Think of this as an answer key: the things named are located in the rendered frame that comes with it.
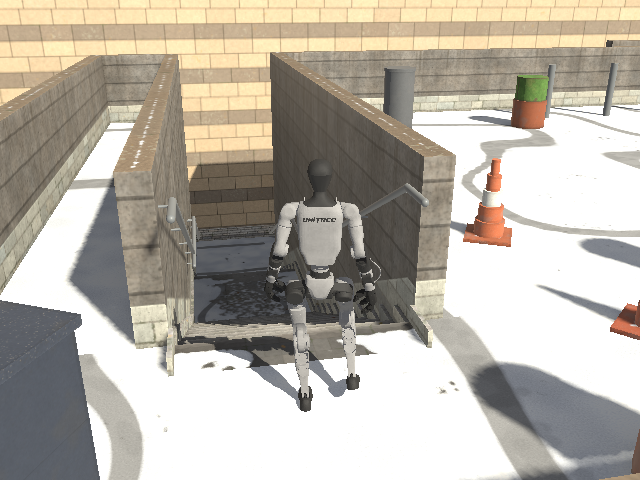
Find left robot shin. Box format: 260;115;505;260
293;334;309;398

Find right robot hand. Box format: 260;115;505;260
353;289;377;314

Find left robot thigh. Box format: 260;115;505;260
285;279;310;352

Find robot left upper arm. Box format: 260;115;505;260
273;202;299;257

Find left robot hand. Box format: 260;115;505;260
264;279;286;302

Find robot right upper arm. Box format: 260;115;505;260
341;202;366;259

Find left robot forearm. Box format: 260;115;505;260
266;242;284;283

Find right robot forearm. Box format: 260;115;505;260
356;244;375;291

